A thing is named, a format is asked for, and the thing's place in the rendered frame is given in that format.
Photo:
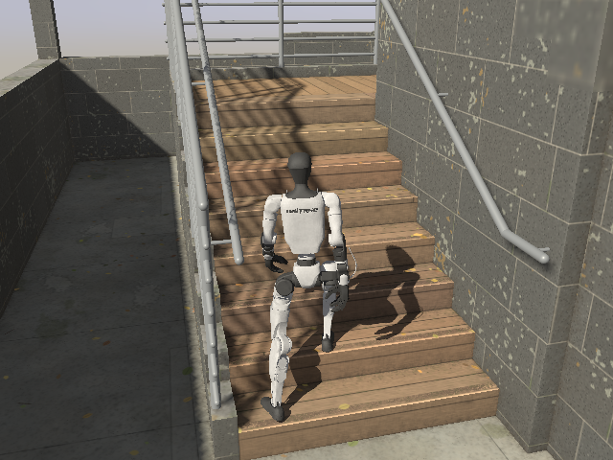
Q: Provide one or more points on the stairs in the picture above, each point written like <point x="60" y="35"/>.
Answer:
<point x="401" y="357"/>

